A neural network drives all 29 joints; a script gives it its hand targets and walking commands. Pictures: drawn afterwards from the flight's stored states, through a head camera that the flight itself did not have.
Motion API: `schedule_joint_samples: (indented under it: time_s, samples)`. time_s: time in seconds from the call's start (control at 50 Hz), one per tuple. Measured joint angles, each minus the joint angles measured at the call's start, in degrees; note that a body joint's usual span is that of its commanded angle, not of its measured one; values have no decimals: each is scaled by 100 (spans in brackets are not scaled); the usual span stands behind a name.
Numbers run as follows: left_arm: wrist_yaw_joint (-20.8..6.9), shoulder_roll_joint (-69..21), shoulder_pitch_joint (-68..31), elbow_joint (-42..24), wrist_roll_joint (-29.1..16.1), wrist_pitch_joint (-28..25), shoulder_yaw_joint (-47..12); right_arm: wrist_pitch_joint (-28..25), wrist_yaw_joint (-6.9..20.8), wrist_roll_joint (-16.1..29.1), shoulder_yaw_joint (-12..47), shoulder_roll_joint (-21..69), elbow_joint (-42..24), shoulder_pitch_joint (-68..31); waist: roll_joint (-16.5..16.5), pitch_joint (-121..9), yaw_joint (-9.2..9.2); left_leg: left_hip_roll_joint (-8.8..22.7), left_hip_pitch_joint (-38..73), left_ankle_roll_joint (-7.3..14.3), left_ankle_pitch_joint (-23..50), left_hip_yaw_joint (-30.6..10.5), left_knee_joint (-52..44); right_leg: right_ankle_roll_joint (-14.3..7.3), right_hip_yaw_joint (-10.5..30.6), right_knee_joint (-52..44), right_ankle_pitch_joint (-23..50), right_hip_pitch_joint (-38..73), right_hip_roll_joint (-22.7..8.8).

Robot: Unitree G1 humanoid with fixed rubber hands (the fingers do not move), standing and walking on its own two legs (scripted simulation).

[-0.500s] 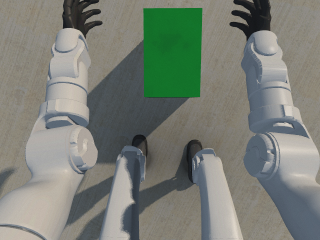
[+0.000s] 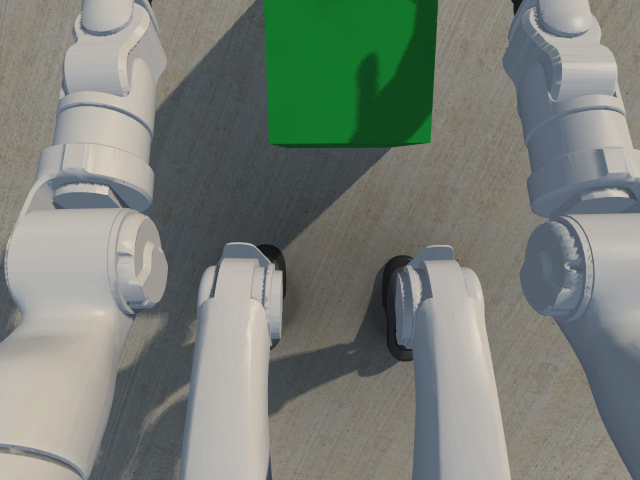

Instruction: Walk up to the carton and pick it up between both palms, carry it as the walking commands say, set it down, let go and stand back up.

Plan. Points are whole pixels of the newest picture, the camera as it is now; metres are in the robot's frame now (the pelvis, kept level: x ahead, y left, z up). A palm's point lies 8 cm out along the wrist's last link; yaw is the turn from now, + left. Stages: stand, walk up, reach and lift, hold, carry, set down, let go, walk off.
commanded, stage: reach and lift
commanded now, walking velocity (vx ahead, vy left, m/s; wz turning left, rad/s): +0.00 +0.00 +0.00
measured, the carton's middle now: (344, 42) +0.56 +0.00 -0.34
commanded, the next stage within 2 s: none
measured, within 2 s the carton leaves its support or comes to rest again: neither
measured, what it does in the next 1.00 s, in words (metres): lowers itself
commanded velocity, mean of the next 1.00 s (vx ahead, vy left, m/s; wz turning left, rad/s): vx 0.00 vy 0.00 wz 0.00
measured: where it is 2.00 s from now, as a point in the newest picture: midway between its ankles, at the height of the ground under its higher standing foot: (333, 320)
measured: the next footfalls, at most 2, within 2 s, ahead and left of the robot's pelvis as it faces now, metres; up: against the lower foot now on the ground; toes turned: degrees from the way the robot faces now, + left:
none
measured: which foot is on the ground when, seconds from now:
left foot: down 0.00-1.00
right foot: down 0.00-1.00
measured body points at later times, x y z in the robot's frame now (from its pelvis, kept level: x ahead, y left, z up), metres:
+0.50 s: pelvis -0.01 +0.00 -0.08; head +0.38 +0.01 +0.14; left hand +0.55 +0.20 -0.28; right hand +0.56 -0.15 -0.28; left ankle +0.10 +0.13 -0.43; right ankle +0.09 -0.13 -0.43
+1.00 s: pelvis -0.02 +0.00 -0.09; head +0.37 +0.01 +0.14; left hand +0.56 +0.19 -0.27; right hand +0.56 -0.15 -0.27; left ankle +0.10 +0.13 -0.43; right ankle +0.09 -0.13 -0.43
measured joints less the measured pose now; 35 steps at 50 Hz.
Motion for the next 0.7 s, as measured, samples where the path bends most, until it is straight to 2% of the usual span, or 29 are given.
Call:
schedule_joint_samples:
  time_s: [0.4, 0.56, 0.7]
  samples:
    - [-27, 292, -755, 779, -439, -388, -476, -389, 19, 530, 541, -286, 835, -795, -42, 1314, 45, -47, -659, -73, -208, -42, 1470, 73, 0, 1480, -232, -647, 104]
    - [-32, 402, -903, 928, -688, -445, -604, -441, -23, 705, 775, -361, 927, -1009, 18, 1811, 39, 25, -596, -36, -298, 28, 1842, 91, 41, 1866, -301, -614, 122]
    - [-67, 429, -987, 1066, -700, -466, -606, -441, 5, 766, 831, -418, 982, -1012, -30, 1722, 54, 57, -637, -48, -320, 24, 1908, 53, 15, 1936, -304, -678, 111]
